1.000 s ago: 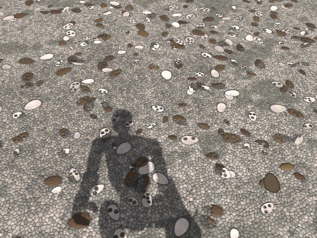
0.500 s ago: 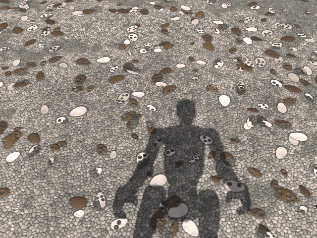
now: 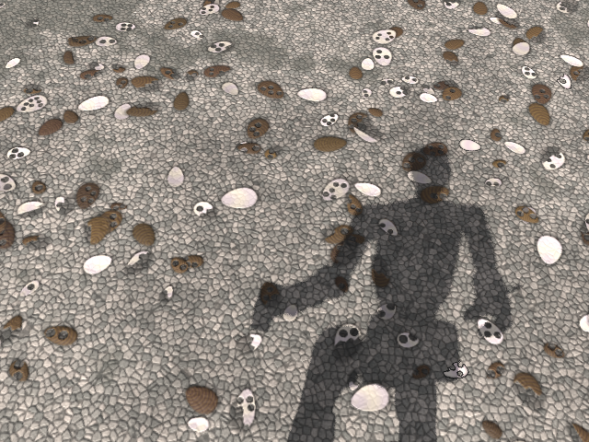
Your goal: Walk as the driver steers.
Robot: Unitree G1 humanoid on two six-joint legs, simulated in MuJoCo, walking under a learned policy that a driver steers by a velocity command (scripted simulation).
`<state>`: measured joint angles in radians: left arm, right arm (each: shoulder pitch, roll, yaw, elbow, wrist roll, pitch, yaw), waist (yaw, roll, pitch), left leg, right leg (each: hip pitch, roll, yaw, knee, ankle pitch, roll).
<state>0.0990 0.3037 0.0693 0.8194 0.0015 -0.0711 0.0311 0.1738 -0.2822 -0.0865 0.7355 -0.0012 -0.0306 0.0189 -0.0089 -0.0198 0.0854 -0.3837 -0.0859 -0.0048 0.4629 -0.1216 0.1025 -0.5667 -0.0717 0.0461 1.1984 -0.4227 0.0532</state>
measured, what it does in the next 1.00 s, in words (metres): walks ahead: right foot, then left foot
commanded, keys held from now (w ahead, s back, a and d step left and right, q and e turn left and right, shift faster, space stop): q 0.12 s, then no key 0.84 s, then w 0.04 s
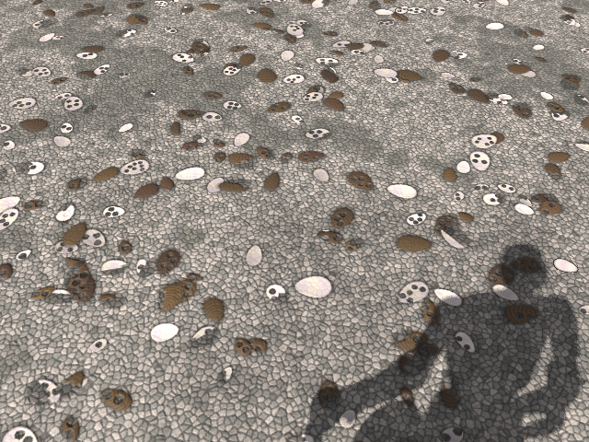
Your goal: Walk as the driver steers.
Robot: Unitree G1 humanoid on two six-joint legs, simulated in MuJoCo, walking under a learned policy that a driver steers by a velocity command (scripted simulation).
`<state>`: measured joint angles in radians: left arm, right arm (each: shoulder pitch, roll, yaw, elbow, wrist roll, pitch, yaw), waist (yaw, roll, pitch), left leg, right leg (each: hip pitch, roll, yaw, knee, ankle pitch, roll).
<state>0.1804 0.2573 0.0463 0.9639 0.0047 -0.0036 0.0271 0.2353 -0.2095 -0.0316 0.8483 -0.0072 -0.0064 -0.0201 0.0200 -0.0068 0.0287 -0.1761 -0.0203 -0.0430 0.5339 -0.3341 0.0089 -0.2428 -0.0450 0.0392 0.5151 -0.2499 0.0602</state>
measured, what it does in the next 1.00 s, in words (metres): walks ahead: left foot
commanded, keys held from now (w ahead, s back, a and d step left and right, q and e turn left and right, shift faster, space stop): w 1.00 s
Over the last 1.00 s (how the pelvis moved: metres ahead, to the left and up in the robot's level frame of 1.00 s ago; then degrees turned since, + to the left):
0.12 -0.01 0.00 10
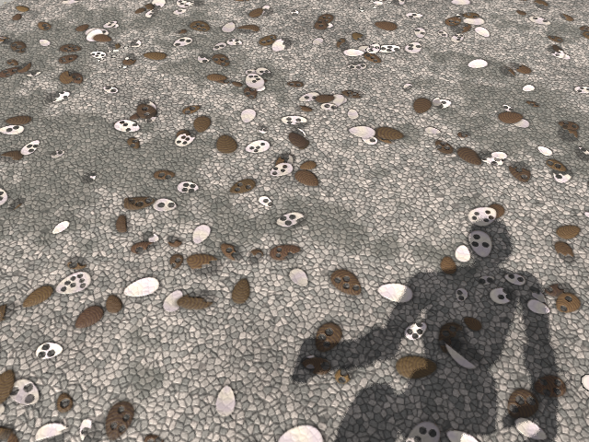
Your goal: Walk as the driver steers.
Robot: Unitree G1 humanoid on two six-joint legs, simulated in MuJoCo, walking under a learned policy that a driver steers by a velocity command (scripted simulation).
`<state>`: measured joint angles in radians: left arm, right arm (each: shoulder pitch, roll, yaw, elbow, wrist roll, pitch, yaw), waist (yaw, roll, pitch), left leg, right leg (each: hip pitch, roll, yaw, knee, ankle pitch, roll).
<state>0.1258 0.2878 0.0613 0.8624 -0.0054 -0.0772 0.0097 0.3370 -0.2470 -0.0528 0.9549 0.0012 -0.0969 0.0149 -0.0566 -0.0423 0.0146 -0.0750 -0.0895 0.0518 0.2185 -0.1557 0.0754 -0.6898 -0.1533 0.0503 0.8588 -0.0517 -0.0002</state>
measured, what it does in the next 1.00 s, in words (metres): walks ahead: right foot, then left foot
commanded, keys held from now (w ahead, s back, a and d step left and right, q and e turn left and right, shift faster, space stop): w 0.82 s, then w+e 0.18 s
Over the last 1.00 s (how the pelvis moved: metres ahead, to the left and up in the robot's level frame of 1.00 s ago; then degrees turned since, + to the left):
0.43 0.01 0.01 -1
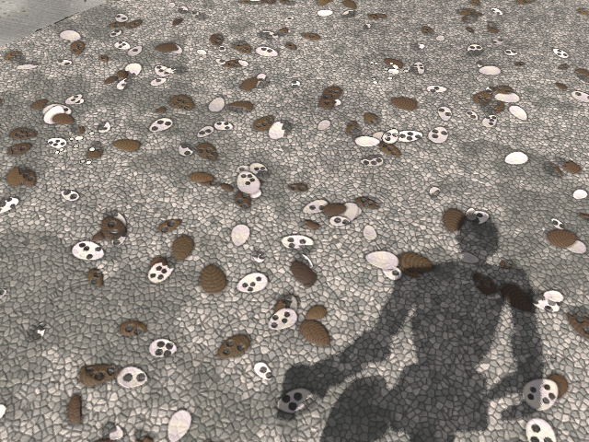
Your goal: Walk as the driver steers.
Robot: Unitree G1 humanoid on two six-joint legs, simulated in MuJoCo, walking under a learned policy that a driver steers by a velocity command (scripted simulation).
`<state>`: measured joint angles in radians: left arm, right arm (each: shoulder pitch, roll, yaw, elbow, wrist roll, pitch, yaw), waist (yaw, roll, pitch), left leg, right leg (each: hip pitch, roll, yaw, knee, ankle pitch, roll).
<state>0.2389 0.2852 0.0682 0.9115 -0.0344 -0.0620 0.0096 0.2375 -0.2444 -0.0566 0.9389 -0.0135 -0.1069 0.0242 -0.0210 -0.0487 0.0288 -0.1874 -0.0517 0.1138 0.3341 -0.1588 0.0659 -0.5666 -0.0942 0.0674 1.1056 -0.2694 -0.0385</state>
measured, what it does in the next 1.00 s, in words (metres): walks ahead, turning right: right foot, then left foot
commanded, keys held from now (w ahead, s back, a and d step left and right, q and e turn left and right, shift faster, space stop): w+e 1.00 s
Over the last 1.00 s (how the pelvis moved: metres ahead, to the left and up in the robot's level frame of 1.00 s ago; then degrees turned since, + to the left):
0.57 0.00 0.00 -3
